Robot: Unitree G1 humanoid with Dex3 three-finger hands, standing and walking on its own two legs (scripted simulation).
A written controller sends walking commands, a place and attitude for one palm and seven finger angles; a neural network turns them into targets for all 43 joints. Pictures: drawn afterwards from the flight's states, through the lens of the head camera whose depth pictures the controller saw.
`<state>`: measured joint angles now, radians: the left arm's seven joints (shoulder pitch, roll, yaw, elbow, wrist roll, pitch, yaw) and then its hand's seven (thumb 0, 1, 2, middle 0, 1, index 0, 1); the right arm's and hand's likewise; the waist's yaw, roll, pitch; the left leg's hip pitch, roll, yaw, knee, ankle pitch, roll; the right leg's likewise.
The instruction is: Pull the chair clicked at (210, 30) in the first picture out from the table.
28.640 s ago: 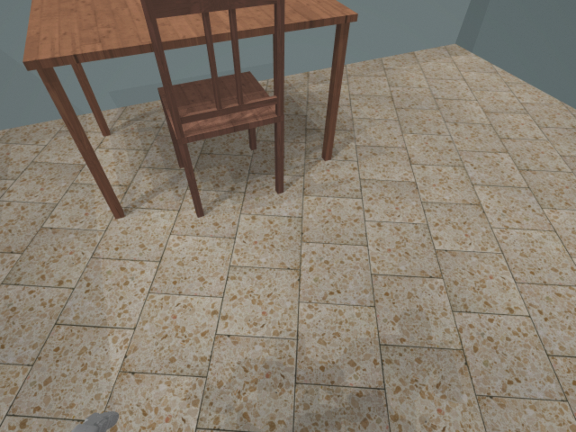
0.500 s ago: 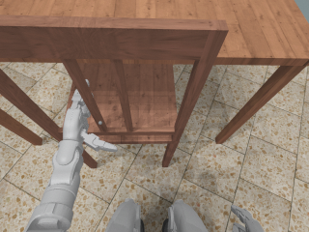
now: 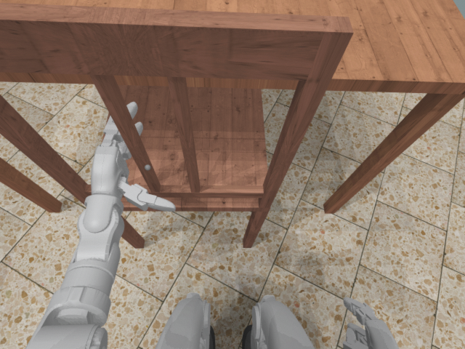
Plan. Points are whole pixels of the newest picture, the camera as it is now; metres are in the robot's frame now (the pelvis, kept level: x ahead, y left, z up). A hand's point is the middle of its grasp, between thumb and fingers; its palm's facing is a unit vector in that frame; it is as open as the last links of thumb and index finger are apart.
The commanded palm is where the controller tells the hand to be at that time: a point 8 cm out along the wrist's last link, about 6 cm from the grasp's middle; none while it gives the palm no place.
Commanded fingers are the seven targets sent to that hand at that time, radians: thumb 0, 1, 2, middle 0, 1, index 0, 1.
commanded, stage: hook a spindle and tug to test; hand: left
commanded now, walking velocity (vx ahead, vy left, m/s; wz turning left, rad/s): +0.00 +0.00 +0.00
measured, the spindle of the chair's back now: (136, 147) +0.43 +0.17 +0.04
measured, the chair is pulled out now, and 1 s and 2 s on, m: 0.00 0.00 0.04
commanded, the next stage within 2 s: step backward, pulling the chair out in 1.26 s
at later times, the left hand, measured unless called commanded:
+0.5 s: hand (148, 169) +0.41 +0.15 +0.01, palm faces -0.01 -1.00 -0.05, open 7.9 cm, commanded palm +0.38 +0.19 +0.02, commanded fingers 0.00 0.79 0.85 -0.50 -1.45 -0.50 -1.45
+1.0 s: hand (150, 171) +0.40 +0.15 +0.02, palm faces -0.02 -1.00 -0.02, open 5.1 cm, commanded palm +0.36 +0.19 +0.02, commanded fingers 0.00 0.90 0.90 -0.50 -1.45 -0.50 -1.45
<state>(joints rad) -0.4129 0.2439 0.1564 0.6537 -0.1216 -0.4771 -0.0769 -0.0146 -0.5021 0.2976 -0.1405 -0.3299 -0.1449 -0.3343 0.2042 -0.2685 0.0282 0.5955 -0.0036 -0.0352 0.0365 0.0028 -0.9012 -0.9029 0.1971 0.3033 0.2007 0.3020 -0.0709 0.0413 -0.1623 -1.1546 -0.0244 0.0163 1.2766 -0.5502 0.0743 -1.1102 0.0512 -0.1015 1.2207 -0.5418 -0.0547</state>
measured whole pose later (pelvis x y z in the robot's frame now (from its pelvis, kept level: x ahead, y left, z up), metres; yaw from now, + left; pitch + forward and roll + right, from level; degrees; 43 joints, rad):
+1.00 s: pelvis +0.01 +0.01 +0.01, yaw -1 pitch +24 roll -3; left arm -0.30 0.22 0.14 0.54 -0.15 -0.41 -0.07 0.01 0.77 0.79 -0.44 -1.44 -0.45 -1.45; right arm 0.22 -0.26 0.03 0.55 0.01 0.00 0.06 0.00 -0.90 -0.90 0.20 0.30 0.20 0.30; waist -0.08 0.04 -0.17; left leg -1.11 -0.02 0.03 1.24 -0.56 0.08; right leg -1.07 0.06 -0.08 1.19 -0.54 -0.05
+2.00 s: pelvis +0.04 +0.02 +0.12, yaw -7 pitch +5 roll -2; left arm -0.19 0.19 0.07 0.73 -0.07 -0.19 0.04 0.07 0.75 0.79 -0.31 -1.17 -0.50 -1.45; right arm 0.22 -0.23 0.02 0.60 0.04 0.15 -0.05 0.00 -0.90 -0.90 0.20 0.30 0.20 0.30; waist -0.05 0.01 0.10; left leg -0.34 -0.03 0.08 0.57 -0.25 0.00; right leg -0.28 0.08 0.06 0.40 -0.19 -0.03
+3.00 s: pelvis -0.05 -0.01 +0.11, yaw -4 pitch +3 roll +0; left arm -0.22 0.17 0.02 0.83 -0.07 -0.21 0.09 0.05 0.70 0.82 -0.34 -1.15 -0.50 -1.45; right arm 0.23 -0.23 0.02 0.68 0.05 0.06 -0.09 0.00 -0.90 -0.90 0.20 0.30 0.20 0.30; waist -0.04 0.02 0.08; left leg -0.44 -0.04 -0.01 0.66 -0.35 0.02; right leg -0.39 0.05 -0.05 0.48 -0.14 -0.07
